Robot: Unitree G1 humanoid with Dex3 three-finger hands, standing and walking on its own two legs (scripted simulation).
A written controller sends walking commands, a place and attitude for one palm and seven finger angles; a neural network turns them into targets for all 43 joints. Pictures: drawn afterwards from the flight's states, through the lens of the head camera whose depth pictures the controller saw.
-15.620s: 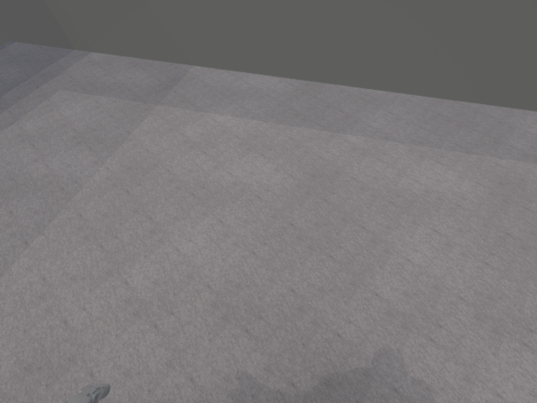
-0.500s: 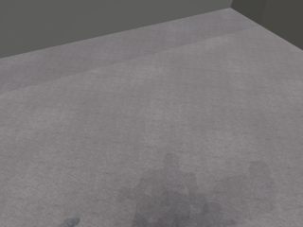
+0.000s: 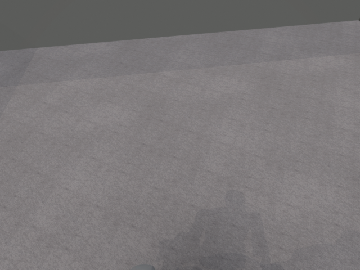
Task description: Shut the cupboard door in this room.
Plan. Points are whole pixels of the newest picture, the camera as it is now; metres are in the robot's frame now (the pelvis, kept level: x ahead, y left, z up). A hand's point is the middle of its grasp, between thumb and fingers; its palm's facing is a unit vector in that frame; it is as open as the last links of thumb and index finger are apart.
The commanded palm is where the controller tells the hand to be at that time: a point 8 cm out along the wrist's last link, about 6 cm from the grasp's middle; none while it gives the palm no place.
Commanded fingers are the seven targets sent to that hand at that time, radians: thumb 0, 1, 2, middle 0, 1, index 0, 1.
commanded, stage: turn or walk to find it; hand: left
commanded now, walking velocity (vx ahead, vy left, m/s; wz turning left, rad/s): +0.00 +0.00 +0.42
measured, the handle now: out of the picture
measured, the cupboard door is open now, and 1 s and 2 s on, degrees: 84 84 84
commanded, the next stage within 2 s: stand and wait in 1.42 s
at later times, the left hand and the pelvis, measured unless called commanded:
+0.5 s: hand out of the picture +0.03 +0.25 -0.16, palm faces +0.20 -0.94 -0.27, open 7.4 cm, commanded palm none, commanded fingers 0.00 0.90 0.90 -0.20 -0.30 -0.20 -0.30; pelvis -0.02 +0.03 +0.00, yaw +11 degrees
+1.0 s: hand out of the picture -0.07 +0.15 -0.15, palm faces +0.44 -0.85 -0.29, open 7.3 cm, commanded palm none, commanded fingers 0.00 0.90 0.90 -0.20 -0.30 -0.20 -0.30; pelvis -0.03 -0.04 +0.00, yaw +25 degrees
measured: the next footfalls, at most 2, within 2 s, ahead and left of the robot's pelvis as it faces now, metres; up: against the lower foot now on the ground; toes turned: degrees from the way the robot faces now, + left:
left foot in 0.10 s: +0.01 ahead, +0.14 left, +0.00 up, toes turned +8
right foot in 0.60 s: +0.04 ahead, -0.09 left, +0.00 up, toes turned +10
